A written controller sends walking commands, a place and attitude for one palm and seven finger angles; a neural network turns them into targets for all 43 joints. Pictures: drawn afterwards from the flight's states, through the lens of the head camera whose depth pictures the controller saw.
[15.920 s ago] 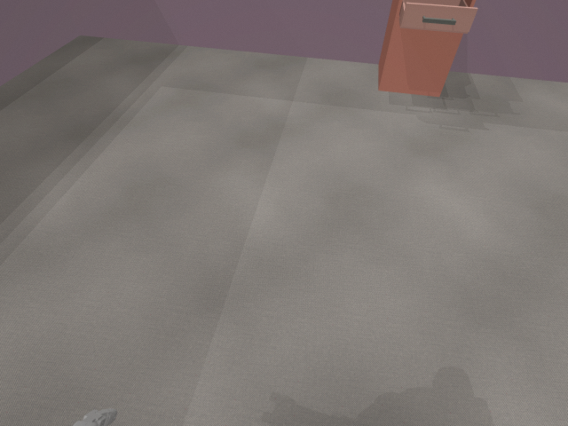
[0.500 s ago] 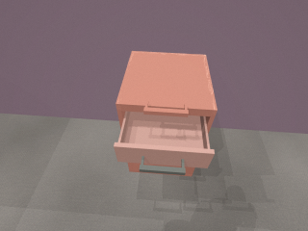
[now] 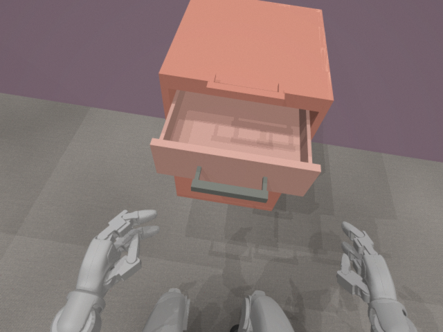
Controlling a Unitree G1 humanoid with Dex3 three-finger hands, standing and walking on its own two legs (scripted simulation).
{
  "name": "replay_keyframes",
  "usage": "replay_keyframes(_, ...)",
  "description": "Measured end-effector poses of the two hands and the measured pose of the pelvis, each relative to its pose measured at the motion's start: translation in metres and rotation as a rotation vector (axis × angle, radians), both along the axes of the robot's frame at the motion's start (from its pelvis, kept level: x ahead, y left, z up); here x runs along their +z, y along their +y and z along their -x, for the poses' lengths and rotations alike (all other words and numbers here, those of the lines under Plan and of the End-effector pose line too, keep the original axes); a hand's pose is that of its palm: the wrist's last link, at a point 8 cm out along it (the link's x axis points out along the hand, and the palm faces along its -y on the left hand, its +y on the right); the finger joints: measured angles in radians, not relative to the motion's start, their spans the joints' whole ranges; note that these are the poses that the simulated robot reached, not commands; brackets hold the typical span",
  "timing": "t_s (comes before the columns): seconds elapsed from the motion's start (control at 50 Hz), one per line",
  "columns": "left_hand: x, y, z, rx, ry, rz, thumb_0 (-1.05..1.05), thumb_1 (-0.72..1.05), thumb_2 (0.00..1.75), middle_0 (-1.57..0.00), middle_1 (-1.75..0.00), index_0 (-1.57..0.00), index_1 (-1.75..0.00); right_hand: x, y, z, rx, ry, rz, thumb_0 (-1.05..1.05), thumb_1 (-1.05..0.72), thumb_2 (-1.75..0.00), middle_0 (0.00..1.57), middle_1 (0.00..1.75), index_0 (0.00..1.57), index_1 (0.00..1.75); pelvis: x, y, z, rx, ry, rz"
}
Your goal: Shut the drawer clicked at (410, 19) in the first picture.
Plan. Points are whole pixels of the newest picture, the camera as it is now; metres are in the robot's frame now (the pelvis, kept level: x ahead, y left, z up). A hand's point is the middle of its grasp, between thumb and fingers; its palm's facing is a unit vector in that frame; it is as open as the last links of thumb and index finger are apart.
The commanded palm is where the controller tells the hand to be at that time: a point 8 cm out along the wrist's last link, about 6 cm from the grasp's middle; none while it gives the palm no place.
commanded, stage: raise the hand and make a fist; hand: left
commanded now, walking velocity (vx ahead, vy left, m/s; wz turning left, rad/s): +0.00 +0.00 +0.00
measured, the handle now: (230, 183) +0.44 +0.00 -0.09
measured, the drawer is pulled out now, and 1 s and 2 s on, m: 0.19 0.19 0.16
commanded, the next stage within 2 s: bring the fist close to the handle in 1.42 s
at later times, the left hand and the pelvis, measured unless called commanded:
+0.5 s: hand (136, 199) +0.33 +0.18 +0.02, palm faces -0.05 -1.00 -0.04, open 3.4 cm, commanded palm +0.32 +0.22 -0.01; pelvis -0.01 +0.02 -0.02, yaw -1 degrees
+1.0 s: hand (165, 177) +0.41 +0.15 -0.04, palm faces -0.14 -0.99 -0.04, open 3.3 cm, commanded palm +0.41 +0.20 -0.03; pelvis -0.01 +0.04 -0.04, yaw -1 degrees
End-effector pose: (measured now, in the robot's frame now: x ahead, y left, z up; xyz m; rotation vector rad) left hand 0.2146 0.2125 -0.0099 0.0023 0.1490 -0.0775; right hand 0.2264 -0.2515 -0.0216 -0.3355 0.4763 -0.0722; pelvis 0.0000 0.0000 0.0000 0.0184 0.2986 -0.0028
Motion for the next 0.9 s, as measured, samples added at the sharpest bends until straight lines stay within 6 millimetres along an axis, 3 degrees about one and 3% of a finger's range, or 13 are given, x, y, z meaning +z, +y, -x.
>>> replay_keyframes(0.04,-0.001,0.017,0.009,0.062,0.0,-0.036,0.02,0.9,0.9,-0.56,-0.68,-0.56,-0.68,-0.018,0.009,-0.004,0.015,0.022,-0.02,0.01,-0.91,-0.9,0.2,0.3,0.19,0.29,-0.008,-0.002,0.002,0.008,0.015,0.012)
replay_keyframes(0.12,0.03,0.034,-0.001,0.088,-0.174,-0.089,0.03,0.9,0.9,-0.63,-0.77,-0.63,-0.76,-0.058,0.031,0.003,0.04,0.097,-0.07,0.01,-0.91,-0.9,0.2,0.3,0.2,0.29,-0.02,-0.002,0.005,0.027,0.044,0.038)
replay_keyframes(0.18,0.048,0.024,-0.027,-0.011,-0.282,-0.086,0.02,0.9,0.9,-0.69,-0.83,-0.69,-0.83,-0.085,0.044,0.019,0.038,0.163,-0.111,0.01,-0.91,-0.9,0.2,0.3,0.2,0.29,-0.026,0.001,0.009,0.034,0.063,0.049)
replay_keyframes(0.26,0.026,0.001,-0.071,-0.16,-0.168,-0.033,0.01,0.9,0.9,-0.77,-0.92,-0.77,-0.91,-0.107,0.048,0.052,-0.024,0.259,-0.149,0.01,-0.91,-0.9,0.2,0.3,0.2,0.3,-0.031,0.006,0.013,0.023,0.088,0.041)
replay_keyframes(0.32,0.0,-0.005,-0.091,-0.164,-0.014,0.009,0.01,0.9,0.9,-0.83,-0.98,-0.83,-0.98,-0.11,0.041,0.078,-0.097,0.318,-0.147,0.01,-0.91,-0.9,0.21,0.3,0.2,0.3,-0.03,0.01,0.014,0.008,0.103,0.033)
replay_keyframes(0.36,-0.004,-0.003,-0.096,-0.112,0.017,0.022,0.02,0.9,0.9,-0.87,-1.03,-0.87,-1.02,-0.108,0.033,0.094,-0.144,0.347,-0.133,0.01,-0.91,-0.9,0.21,0.3,0.2,0.3,-0.027,0.013,0.013,-0.003,0.109,0.03)
replay_keyframes(0.5,0.03,0.021,-0.098,0.025,-0.193,-0.035,0.02,0.9,0.9,-1.01,-1.18,-1.01,-1.17,-0.096,0.013,0.128,-0.181,0.437,-0.055,0.01,-0.91,-0.9,0.2,0.3,0.2,0.29,-0.021,0.022,0.008,-0.005,0.118,0.032)
replay_keyframes(0.66,-0.016,0.003,-0.118,-0.104,-0.064,-0.01,0.02,0.9,0.9,-1.17,-1.35,-1.17,-1.35,-0.097,0.011,0.116,-0.194,0.427,-0.004,0.01,-0.91,-0.9,0.2,0.3,0.2,0.29,-0.031,0.032,0.013,0.007,0.133,0.048)
replay_keyframes(0.82,0.009,0.007,-0.152,-0.008,-0.234,-0.013,0.02,0.9,0.9,-1.32,-1.51,-1.32,-1.51,-0.105,0.032,0.1,-0.148,0.42,-0.035,0.01,-0.91,-0.9,0.2,0.3,0.2,0.29,-0.035,0.037,0.012,0.007,0.154,0.052)
replay_keyframes(0.9,-0.001,0.004,-0.171,-0.039,-0.171,-0.055,0.02,0.9,0.9,-1.36,-1.56,-1.36,-1.55,-0.117,0.042,0.102,-0.131,0.467,-0.068,0.0,-0.91,-0.9,0.2,0.3,0.2,0.29,-0.039,0.038,0.012,0.011,0.163,0.053)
